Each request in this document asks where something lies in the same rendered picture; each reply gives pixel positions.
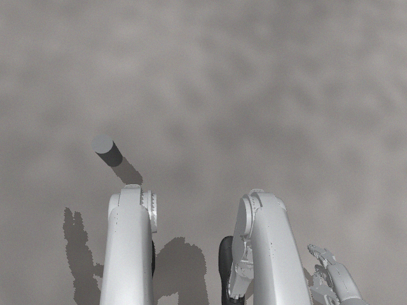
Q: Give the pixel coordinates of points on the right robot foot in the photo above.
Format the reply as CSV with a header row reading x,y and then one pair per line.
x,y
225,262

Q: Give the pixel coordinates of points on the right robot hand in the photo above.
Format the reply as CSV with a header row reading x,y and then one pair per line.
x,y
341,285

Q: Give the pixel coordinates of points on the can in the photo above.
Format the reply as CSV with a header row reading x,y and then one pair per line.
x,y
104,146

